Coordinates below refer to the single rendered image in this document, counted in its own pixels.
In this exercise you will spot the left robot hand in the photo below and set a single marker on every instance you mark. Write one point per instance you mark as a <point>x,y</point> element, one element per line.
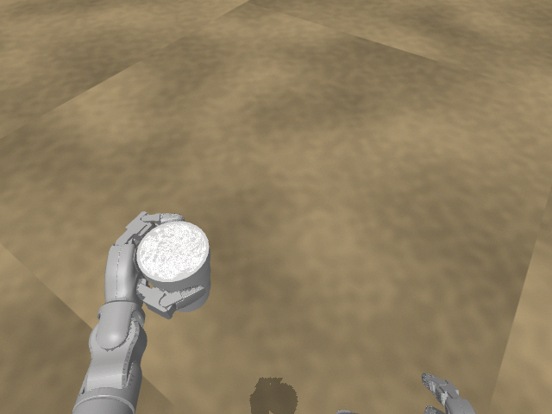
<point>123,279</point>

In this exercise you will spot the cup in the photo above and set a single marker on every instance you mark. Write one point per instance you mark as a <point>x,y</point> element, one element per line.
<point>175,256</point>

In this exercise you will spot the right robot hand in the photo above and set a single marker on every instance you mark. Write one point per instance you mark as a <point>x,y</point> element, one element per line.
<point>447,395</point>

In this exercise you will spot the left robot arm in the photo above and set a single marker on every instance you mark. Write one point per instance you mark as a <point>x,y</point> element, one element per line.
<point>117,343</point>

